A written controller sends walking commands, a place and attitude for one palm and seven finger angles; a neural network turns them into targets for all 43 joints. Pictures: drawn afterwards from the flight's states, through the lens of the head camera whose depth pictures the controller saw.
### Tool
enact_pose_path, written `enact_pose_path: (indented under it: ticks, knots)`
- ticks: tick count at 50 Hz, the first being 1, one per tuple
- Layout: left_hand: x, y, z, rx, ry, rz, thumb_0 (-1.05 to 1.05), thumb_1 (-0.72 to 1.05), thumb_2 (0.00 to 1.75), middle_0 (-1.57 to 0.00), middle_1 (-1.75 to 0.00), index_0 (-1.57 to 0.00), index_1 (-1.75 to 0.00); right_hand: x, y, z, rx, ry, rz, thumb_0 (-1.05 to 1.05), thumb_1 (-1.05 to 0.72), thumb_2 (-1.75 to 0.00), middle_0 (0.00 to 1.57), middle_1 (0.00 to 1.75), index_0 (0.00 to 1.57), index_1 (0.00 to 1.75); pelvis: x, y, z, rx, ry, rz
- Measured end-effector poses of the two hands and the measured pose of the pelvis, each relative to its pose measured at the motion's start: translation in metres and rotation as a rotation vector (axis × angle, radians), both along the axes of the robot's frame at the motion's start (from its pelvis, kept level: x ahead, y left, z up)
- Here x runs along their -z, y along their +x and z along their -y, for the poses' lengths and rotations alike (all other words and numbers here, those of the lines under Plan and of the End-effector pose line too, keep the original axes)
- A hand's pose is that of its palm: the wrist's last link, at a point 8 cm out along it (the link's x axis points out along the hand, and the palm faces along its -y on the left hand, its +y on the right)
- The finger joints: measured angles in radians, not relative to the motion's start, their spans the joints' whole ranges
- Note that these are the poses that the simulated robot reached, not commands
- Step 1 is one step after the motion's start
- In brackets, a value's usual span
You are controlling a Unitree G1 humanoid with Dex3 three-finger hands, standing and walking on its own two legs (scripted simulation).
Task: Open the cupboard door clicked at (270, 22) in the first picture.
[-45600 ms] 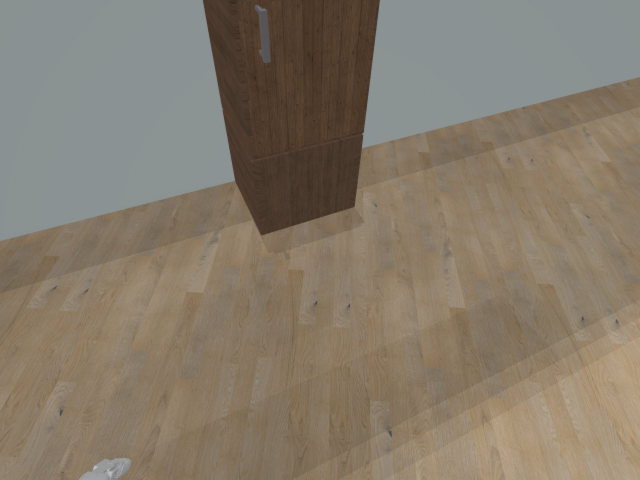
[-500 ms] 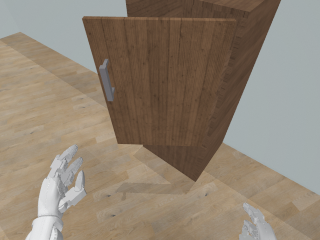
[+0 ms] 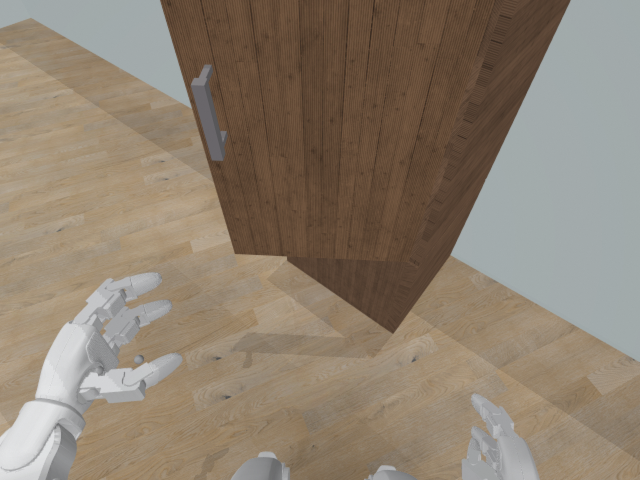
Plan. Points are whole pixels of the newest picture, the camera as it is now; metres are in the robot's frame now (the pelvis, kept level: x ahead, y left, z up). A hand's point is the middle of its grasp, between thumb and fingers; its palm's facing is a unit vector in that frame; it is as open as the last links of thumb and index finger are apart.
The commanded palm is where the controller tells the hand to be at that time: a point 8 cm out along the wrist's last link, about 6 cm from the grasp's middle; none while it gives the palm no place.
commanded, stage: raise the hand with hooked fingers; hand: left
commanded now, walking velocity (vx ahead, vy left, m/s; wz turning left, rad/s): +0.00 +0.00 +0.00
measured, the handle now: (212, 114) +0.60 +0.19 +0.12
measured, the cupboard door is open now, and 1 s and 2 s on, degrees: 36 36 36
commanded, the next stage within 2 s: move the hooked fingers beside the handle in 1.34 s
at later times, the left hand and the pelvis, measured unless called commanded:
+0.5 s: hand (64, 306) +0.27 +0.28 +0.11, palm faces +0.05 -1.00 -0.04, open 13.4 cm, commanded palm +0.25 +0.33 +0.11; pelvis +0.01 +0.02 +0.02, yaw +1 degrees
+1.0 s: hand (55, 259) +0.31 +0.30 +0.14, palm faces +0.00 -1.00 -0.03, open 14.0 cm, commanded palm +0.28 +0.34 +0.14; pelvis +0.02 +0.02 +0.04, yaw +0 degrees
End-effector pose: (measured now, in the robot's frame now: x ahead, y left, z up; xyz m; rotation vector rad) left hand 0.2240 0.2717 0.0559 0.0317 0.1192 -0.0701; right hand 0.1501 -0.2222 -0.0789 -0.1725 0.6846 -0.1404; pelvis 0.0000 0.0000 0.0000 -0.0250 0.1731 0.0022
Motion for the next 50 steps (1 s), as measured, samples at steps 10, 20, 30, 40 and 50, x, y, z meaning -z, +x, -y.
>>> enact_pose_path:
  ticks: [10, 20, 30, 40, 50]
  knots:
    - [-0.020, -0.008, -0.032, -0.125, 0.044, 0.095, 0.00, -0.02, 0.51, -0.26, -0.89, -0.27, -0.89, -0.010, -0.014, 0.017, -0.007, -0.087, -0.062, 0.01, -0.90, -0.90, 0.21, 0.30, 0.21, 0.30, -0.009, 0.007, -0.012, -0.008, -0.005, 0.012]
    - [-0.041, 0.017, -0.047, -0.084, 0.021, 0.136, -0.01, -0.25, 0.41, -0.28, -1.04, -0.29, -1.04, -0.039, 0.017, 0.005, -0.018, -0.106, 0.057, 0.01, -0.90, -0.90, 0.20, 0.30, 0.20, 0.30, -0.019, 0.012, -0.020, -0.008, -0.010, 0.051]
    - [-0.054, 0.033, -0.068, -0.090, 0.003, 0.073, -0.01, -0.44, 0.33, -0.29, -1.16, -0.30, -1.16, -0.047, 0.034, -0.018, -0.069, -0.067, 0.083, 0.01, -0.90, -0.90, 0.21, 0.30, 0.21, 0.30, -0.027, 0.016, -0.026, -0.015, -0.012, 0.075]
    - [-0.085, 0.052, -0.084, -0.117, 0.020, 0.145, -0.01, -0.49, 0.31, -0.30, -1.19, -0.30, -1.19, -0.044, 0.020, -0.016, -0.060, -0.070, 0.021, 0.01, -0.90, -0.90, 0.21, 0.30, 0.21, 0.30, -0.034, 0.017, -0.025, -0.014, -0.008, 0.098]
    - [-0.084, 0.067, -0.078, -0.068, -0.003, 0.084, -0.01, -0.50, 0.30, -0.30, -1.20, -0.30, -1.20, -0.045, 0.006, 0.003, -0.018, -0.081, -0.012, 0.01, -0.90, -0.90, 0.21, 0.30, 0.21, 0.30, -0.038, 0.020, -0.021, -0.002, 0.000, 0.093]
